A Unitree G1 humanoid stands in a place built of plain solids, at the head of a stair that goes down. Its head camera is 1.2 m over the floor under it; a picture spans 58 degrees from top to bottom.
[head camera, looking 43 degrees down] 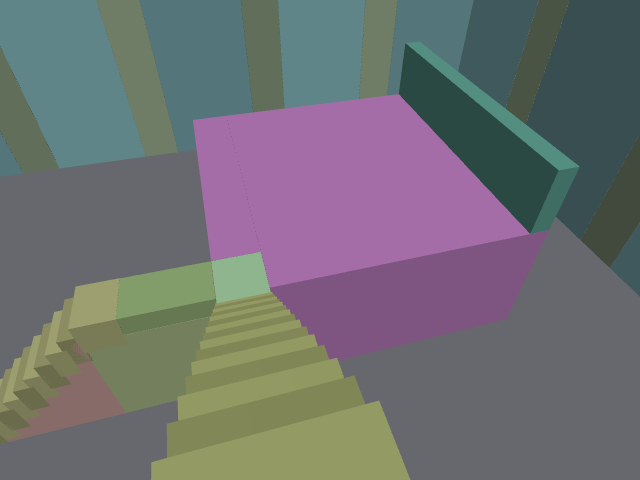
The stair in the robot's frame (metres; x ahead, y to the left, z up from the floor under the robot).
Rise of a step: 0.18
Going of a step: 0.19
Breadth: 0.64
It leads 15 degrees to the left of straight ahead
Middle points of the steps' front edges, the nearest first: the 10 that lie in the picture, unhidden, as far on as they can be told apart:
0.52 0.13 0.00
0.70 0.19 -0.18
0.88 0.24 -0.36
1.07 0.29 -0.54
1.25 0.34 -0.73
1.43 0.39 -0.91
1.62 0.44 -1.09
1.80 0.49 -1.27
1.98 0.54 -1.45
2.17 0.59 -1.63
